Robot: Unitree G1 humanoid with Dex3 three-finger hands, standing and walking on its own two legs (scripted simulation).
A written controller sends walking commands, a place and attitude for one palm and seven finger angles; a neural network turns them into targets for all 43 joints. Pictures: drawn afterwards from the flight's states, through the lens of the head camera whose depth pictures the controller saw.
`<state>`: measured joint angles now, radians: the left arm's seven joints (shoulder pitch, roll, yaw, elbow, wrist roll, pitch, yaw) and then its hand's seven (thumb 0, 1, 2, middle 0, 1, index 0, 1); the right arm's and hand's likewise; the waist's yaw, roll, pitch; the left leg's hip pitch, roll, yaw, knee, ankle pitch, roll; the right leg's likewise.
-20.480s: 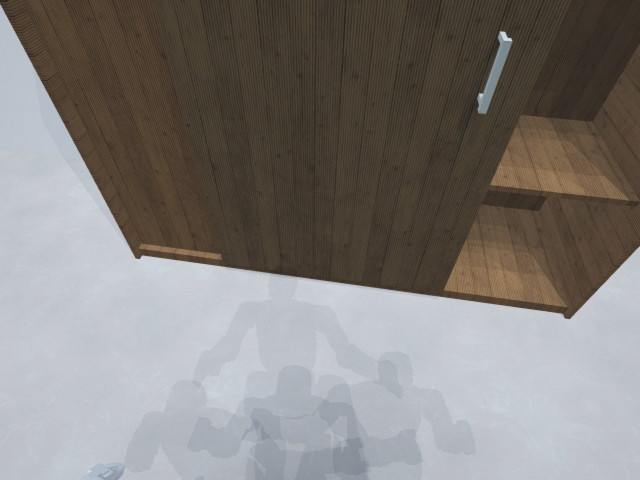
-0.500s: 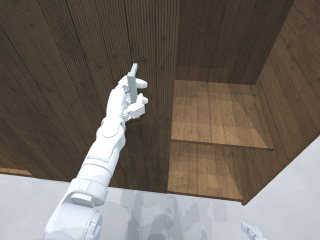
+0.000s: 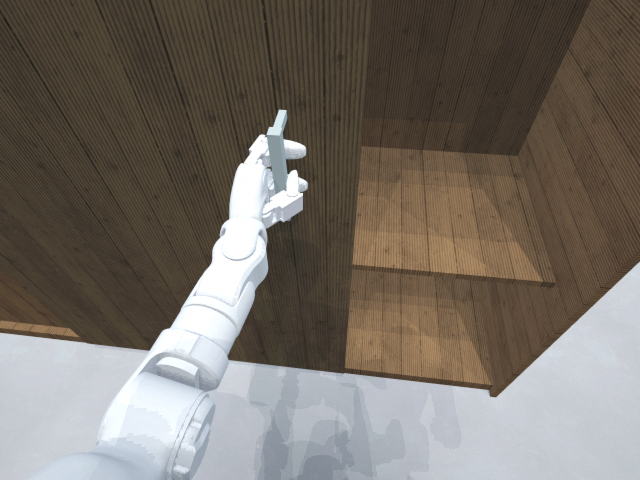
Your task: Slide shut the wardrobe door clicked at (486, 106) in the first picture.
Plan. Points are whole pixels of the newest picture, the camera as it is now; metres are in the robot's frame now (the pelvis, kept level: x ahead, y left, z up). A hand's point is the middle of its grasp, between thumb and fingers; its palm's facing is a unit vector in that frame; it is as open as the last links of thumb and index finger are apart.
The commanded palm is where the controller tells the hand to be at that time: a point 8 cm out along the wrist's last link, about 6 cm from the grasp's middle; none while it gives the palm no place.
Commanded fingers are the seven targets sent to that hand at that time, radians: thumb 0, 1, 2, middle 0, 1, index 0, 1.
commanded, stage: tug the door sideways, standing still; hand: left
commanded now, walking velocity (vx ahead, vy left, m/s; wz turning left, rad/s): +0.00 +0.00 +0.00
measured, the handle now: (283, 169) +0.49 +0.07 +0.12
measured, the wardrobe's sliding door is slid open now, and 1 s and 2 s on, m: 0.45 0.41 0.17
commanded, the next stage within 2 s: step sideways, sliding the door along in 0.12 s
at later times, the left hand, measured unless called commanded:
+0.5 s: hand (310, 201) +0.43 +0.03 +0.12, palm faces -0.12 -0.98 -0.15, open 5.5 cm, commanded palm +0.42 +0.06 +0.13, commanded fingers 0.00 0.90 0.90 -0.45 -1.40 -0.45 -1.40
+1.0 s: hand (335, 202) +0.43 +0.00 +0.12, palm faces +0.10 -0.99 -0.13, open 6.0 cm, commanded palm +0.40 -0.02 +0.13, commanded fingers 0.00 0.90 0.90 -0.45 -1.40 -0.45 -1.40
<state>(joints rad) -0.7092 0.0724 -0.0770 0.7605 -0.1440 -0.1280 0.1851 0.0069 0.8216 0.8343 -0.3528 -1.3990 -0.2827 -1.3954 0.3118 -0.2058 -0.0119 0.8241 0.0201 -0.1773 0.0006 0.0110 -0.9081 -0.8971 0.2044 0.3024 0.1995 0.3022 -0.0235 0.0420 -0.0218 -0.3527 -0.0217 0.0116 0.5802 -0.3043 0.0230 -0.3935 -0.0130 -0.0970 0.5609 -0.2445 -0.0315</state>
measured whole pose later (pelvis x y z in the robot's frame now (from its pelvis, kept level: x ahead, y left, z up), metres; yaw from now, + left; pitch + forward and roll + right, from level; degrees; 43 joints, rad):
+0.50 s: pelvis +0.00 -0.03 -0.01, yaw -3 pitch +0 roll +1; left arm -0.66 0.17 -0.05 0.61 -0.12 -0.09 0.04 -0.02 0.73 0.84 -0.43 -1.37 -0.36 -1.40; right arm 0.20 -0.22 -0.01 0.70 0.01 -0.04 -0.11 0.01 -0.91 -0.90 0.21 0.30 0.20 0.30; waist 0.01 0.04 0.08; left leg -0.30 0.03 0.05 0.68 -0.39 -0.01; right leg -0.38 0.04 -0.04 0.70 -0.36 -0.03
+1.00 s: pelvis +0.02 -0.14 -0.02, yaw +0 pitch -3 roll +0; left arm -0.60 0.20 -0.04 0.33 -0.11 -0.02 0.12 0.00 0.84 0.87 -0.38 -1.40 -0.15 -1.40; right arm 0.09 -0.20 0.00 0.59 0.04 0.00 -0.01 0.01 -0.91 -0.90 0.20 0.30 0.20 0.30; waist 0.10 0.05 0.25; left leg -0.27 0.19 0.05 0.68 -0.34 -0.13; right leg -0.35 -0.01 -0.01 0.69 -0.27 0.00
